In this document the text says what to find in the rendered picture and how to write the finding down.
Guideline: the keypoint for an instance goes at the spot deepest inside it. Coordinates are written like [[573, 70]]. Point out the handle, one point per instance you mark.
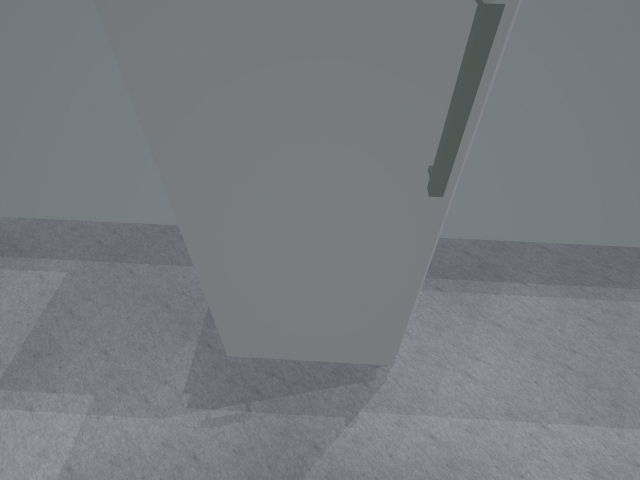
[[481, 37]]

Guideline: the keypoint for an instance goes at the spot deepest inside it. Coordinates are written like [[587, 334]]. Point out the fridge door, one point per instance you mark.
[[293, 140]]

